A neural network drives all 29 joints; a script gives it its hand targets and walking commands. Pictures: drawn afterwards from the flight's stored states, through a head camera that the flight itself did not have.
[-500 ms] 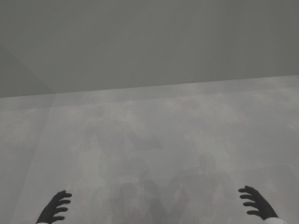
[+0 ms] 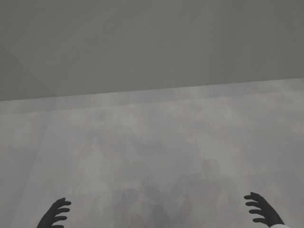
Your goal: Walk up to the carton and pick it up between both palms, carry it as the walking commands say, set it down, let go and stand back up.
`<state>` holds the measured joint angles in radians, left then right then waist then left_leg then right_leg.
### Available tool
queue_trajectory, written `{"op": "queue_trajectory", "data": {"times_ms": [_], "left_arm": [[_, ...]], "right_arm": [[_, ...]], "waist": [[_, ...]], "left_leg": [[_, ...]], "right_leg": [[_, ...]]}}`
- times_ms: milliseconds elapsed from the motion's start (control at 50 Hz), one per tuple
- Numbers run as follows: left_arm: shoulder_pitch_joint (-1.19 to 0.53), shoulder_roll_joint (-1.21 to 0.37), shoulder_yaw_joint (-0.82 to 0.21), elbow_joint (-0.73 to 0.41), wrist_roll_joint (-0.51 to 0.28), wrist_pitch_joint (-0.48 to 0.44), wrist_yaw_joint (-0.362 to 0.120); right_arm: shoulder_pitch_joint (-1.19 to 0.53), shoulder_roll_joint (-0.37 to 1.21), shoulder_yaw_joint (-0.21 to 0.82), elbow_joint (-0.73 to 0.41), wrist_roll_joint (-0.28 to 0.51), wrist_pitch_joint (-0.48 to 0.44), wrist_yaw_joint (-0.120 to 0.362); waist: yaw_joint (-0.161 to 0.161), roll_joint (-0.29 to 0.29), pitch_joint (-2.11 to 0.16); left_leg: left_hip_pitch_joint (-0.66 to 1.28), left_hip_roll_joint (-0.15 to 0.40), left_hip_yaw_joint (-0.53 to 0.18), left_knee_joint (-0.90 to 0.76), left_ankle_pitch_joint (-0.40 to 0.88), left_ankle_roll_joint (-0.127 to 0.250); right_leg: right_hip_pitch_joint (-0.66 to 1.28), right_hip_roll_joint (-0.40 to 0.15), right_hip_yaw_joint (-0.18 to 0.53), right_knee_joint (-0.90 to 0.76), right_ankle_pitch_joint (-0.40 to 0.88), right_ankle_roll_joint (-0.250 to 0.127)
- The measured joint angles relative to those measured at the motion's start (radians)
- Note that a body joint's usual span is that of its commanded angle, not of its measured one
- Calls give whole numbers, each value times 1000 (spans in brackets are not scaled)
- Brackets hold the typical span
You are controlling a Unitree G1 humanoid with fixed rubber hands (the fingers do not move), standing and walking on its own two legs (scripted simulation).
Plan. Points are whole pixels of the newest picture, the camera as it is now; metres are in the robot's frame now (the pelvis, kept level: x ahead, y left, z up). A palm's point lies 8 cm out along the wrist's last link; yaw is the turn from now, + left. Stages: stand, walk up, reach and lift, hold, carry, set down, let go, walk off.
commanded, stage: stand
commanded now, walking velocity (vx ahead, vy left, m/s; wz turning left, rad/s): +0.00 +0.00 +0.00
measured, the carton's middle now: out of the picture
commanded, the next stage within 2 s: walk up in 0.04 s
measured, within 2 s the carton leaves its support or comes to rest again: neither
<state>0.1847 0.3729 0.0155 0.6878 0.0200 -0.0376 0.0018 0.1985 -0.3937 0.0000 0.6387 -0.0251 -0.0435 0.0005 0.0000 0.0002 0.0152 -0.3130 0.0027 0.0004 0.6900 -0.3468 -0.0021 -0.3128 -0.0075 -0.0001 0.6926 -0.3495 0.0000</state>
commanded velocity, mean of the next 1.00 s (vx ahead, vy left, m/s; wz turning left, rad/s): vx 0.00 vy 0.00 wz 0.00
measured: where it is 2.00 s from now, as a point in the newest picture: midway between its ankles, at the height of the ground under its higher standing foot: outside the picture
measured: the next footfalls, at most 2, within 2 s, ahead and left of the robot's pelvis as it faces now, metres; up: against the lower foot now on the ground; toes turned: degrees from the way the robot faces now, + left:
left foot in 0.98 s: -0.04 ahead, +0.11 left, +0.00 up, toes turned -1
right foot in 1.40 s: -0.16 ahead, -0.10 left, +0.00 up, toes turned +3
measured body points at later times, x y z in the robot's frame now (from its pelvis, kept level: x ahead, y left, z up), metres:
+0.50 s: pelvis -0.02 -0.03 +0.00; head -0.02 -0.06 +0.44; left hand +0.13 +0.29 -0.06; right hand +0.15 -0.35 -0.08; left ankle +0.01 +0.12 -0.71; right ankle +0.00 -0.12 -0.72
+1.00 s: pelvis -0.12 +0.00 +0.00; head -0.10 +0.00 +0.45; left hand +0.06 +0.33 -0.06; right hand +0.02 -0.33 -0.09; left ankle -0.08 +0.11 -0.72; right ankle +0.00 -0.11 -0.71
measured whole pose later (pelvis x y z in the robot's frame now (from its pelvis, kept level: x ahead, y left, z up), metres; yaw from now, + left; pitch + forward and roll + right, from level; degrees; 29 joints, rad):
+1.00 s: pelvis -0.12 +0.00 +0.00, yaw +2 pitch -1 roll -2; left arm 0.08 0.45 0.02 0.72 0.03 0.00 -0.03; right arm 0.18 -0.51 0.00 0.79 0.00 0.02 0.05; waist 0.00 0.05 0.04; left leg -0.38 -0.02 -0.05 0.69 -0.33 0.04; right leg -0.47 0.01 -0.04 0.64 -0.23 -0.06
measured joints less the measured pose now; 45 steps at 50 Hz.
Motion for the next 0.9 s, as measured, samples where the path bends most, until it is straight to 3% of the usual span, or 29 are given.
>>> {"op": "queue_trajectory", "data": {"times_ms": [300, 400, 440, 520, 660, 900], "left_arm": [[-18, 18, 0, 25, -6, 24, -14], [-30, 58, 0, 25, -6, 44, -18], [-20, 70, 0, 27, -6, 41, -20], [9, 73, 0, 32, 10, 26, -21], [20, 72, 0, 31, 15, 18, -21], [-63, 72, 0, 31, 16, 28, -25]], "right_arm": [[-1, -20, 0, 25, 15, 17, 18], [-4, -68, 0, 25, 15, 27, 24], [-18, -82, 0, 25, 16, 32, 24], [-57, -90, 0, 28, 28, 52, 23], [-62, -105, 0, 61, 42, 72, 23], [-62, -114, 0, 111, 43, 81, 39]], "waist": [[0, 1, 6], [0, 6, 6], [1, 6, 6], [2, 16, 19], [0, 29, 23], [0, 39, 23]], "left_leg": [[-1, 0, 0, 0, 10, 6], [-5, 1, 1, -2, 18, 9], [-11, 1, 6, -2, 22, 7], [-65, -11, -9, 95, -68, 4], [-132, -24, -48, 267, -82, 7], [-130, -23, -49, 238, -75, 7]], "right_leg": [[-4, 0, 0, 6, 10, 0], [-45, 6, 0, 139, -70, 0], [-42, 5, 1, 120, -43, 0], [-39, 10, -1, 50, -20, -56], [-38, 10, -2, -94, 100, -61], [-85, 12, -28, -122, 185, -61]]}}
